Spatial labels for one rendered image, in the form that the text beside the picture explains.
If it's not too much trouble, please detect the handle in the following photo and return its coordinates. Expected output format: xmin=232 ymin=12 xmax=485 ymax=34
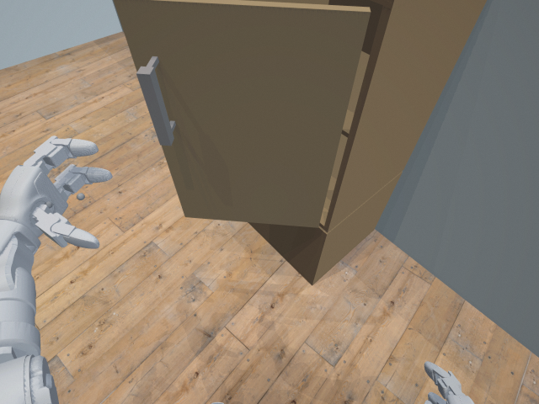
xmin=136 ymin=56 xmax=176 ymax=146

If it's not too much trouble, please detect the robot left hand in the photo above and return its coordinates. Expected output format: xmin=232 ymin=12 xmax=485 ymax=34
xmin=0 ymin=136 xmax=113 ymax=249

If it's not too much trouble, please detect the robot right hand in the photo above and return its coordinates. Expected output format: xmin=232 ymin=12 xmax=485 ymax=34
xmin=424 ymin=361 xmax=474 ymax=404

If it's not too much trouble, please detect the cupboard door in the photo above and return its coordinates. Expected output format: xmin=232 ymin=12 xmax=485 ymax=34
xmin=114 ymin=0 xmax=371 ymax=228

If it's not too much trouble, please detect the robot left upper arm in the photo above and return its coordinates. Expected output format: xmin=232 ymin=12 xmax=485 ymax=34
xmin=0 ymin=354 xmax=59 ymax=404

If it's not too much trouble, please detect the left robot forearm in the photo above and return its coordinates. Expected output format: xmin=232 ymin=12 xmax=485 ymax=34
xmin=0 ymin=220 xmax=41 ymax=364

